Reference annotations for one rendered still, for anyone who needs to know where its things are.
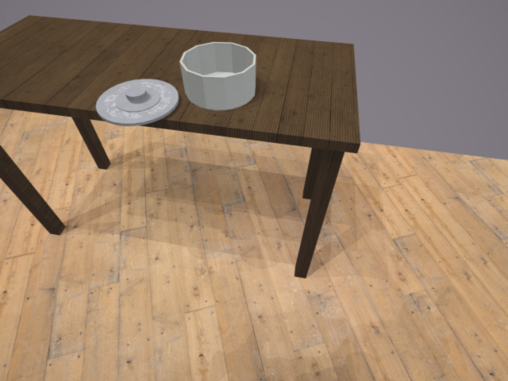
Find pot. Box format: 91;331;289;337
179;42;256;110

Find lid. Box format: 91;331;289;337
96;79;179;126

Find knob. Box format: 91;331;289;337
125;86;147;102

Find table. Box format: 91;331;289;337
0;15;360;279

